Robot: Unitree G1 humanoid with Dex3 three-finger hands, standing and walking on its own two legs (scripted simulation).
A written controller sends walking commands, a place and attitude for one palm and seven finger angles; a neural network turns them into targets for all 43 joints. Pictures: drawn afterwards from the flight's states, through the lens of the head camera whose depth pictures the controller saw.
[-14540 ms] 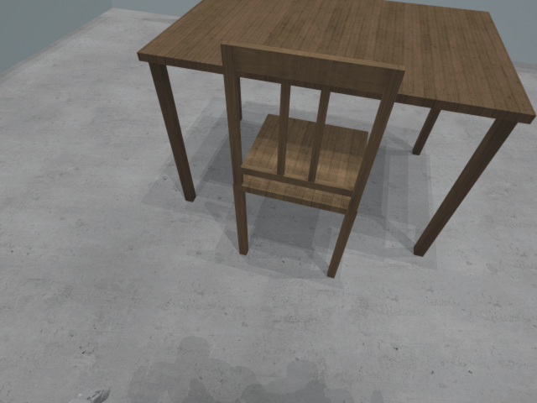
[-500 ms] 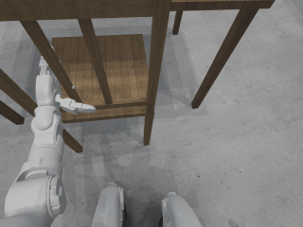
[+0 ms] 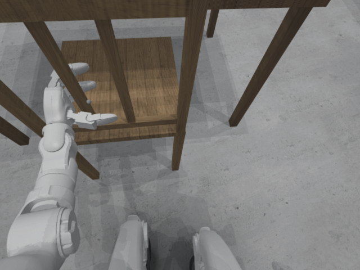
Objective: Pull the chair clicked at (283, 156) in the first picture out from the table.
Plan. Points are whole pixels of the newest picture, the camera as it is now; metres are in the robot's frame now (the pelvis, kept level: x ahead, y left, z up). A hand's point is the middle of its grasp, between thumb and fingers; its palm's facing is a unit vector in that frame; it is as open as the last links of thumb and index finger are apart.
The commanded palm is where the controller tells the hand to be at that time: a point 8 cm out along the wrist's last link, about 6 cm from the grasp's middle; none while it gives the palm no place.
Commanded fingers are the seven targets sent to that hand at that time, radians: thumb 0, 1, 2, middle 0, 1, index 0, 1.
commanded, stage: hook a spindle and tug to test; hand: left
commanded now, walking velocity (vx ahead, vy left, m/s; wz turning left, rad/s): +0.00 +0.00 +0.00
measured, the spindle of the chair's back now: (73, 86) +0.49 +0.22 +0.05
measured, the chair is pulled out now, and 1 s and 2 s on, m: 0.00 0.04 0.14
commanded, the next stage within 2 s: step backward, pulling the chair out in 0.98 s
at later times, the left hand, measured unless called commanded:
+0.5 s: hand (90, 103) +0.46 +0.18 +0.04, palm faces +0.12 -0.99 -0.02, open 5.2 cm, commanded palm +0.42 +0.23 +0.03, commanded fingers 0.00 0.90 0.90 -0.50 -1.45 -0.50 -1.45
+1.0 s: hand (90, 118) +0.42 +0.18 +0.04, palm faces +0.11 -0.99 -0.03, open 5.2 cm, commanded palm +0.40 +0.23 +0.03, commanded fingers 0.00 0.90 0.90 -0.50 -1.45 -0.50 -1.45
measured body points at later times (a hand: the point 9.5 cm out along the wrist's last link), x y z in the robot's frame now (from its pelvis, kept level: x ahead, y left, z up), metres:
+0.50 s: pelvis +0.00 +0.00 +0.00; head +0.14 +0.01 +0.43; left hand +0.45 +0.24 +0.04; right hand +0.07 -0.26 -0.12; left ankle +0.07 +0.12 -0.61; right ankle -0.02 -0.11 -0.61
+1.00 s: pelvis +0.01 +0.00 +0.01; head +0.13 +0.01 +0.44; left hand +0.41 +0.23 +0.04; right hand +0.10 -0.26 -0.12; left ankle +0.07 +0.12 -0.61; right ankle -0.02 -0.11 -0.61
